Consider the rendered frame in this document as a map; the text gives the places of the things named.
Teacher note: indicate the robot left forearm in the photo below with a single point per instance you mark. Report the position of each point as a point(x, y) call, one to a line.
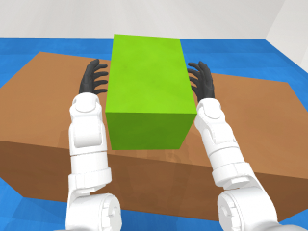
point(87, 148)

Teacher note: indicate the robot right forearm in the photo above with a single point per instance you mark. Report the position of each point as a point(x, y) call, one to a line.
point(230, 170)

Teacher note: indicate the carton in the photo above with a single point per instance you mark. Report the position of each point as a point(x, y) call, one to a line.
point(150, 104)

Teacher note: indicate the pedestal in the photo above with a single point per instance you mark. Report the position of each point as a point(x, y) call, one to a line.
point(267, 119)

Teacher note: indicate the robot left hand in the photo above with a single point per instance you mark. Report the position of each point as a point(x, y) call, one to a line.
point(88, 84)

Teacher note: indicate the robot left upper arm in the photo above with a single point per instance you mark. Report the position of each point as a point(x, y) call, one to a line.
point(96, 212)

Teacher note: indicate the robot right hand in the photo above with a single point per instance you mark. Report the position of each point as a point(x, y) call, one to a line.
point(204, 82)

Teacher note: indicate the robot right upper arm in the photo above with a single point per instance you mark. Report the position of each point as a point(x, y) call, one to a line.
point(249, 209)

